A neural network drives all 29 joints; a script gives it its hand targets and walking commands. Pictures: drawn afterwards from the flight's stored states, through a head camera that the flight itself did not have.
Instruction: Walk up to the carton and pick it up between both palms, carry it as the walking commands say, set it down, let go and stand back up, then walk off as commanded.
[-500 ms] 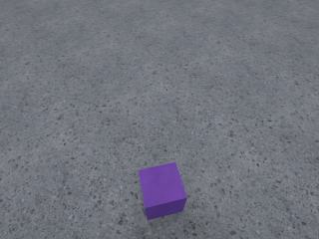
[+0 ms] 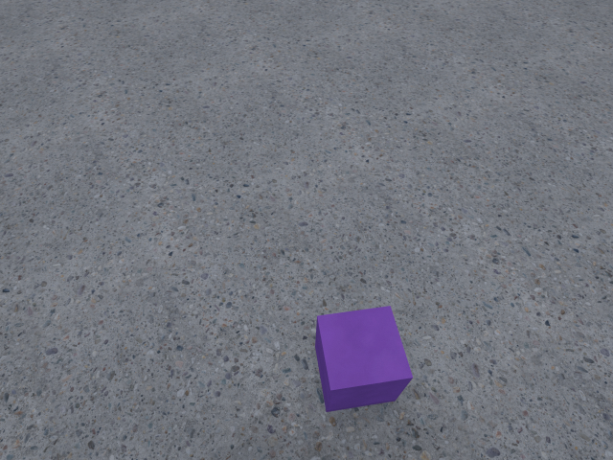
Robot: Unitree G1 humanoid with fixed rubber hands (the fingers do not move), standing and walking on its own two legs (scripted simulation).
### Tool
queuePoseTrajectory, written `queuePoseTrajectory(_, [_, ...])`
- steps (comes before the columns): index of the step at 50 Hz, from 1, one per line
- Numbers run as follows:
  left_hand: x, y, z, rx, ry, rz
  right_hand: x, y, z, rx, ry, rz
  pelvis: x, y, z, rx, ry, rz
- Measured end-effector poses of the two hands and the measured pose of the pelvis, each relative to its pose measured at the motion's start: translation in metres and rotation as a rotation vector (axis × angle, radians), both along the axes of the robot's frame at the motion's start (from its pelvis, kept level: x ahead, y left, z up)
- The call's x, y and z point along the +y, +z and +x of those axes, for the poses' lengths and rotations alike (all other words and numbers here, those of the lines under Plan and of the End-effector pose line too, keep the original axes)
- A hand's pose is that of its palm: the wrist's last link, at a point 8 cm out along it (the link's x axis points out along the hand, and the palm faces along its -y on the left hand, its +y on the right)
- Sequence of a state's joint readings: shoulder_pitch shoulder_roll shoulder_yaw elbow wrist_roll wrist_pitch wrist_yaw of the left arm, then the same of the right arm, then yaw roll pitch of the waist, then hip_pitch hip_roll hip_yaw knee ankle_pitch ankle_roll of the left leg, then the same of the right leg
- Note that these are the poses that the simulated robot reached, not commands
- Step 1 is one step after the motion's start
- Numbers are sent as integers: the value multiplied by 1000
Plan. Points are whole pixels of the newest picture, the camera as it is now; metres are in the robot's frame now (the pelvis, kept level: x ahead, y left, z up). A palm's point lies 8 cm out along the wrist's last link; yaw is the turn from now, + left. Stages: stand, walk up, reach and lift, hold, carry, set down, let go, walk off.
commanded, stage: walk off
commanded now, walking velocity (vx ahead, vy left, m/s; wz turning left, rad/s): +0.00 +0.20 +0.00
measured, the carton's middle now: (357, 360) +0.47 -0.12 -0.64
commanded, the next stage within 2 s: stand in 0.78 s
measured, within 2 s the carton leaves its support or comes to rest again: neither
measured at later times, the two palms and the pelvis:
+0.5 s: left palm out of the picture +0.03 +0.37 -0.09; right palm out of the picture +0.04 -0.15 -0.14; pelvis +0.00 +0.10 +0.02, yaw +0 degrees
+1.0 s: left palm out of the picture +0.05 +0.51 -0.12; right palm out of the picture +0.06 +0.00 -0.11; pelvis +0.00 +0.24 +0.01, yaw -1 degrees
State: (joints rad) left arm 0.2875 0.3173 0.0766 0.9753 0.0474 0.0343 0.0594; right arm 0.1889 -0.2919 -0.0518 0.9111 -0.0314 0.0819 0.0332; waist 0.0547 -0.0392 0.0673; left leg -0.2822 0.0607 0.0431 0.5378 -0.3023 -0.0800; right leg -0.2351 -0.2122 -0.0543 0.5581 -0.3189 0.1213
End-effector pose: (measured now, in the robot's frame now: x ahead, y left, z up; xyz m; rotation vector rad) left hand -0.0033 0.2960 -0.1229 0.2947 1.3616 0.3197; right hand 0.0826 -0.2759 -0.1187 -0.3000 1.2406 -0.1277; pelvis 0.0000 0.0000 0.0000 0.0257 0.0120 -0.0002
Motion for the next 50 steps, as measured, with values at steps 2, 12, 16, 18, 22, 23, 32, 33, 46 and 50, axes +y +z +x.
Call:
queuePoseTrajectory(2, [19,-9,3,6,-11,-6,18,1,3,-22,5,-11,16,-4,0,-4,-6,-2])
queuePoseTrajectory(12, [39,6,74,-133,-93,-45,77,4,-27,-15,-67,13,59,8,3,-3,-21,-14])
queuePoseTrajectory(16, [35,9,87,-174,-111,-38,95,-18,-41,17,-97,66,69,2,5,-10,-27,12])
queuePoseTrajectory(18, [36,10,82,-179,-111,-29,104,-29,-48,41,-103,88,75,-2,6,-14,-25,11])
queuePoseTrajectory(22, [54,24,53,-127,-66,-8,118,-25,-51,79,-84,114,87,9,6,-21,-8,18])
queuePoseTrajectory(23, [60,27,46,-111,-56,-2,120,-22,-50,79,-82,117,91,12,5,-21,-6,22])
queuePoseTrajectory(32, [120,32,8,-39,-2,18,154,-8,-25,60,-45,98,136,18,2,-9,3,33])
queuePoseTrajectory(33, [129,29,4,-31,6,13,162,-7,-18,48,-33,95,143,17,2,-7,4,29])
queuePoseTrajectory(46, [212,-3,36,-78,-25,-89,250,18,-13,-42,-36,-14,230,12,0,-2,-9,-28])
queuePoseTrajectory(50, [212,-2,55,-120,-46,-121,274,13,-18,-52,-52,6,244,13,3,-8,-11,-27])
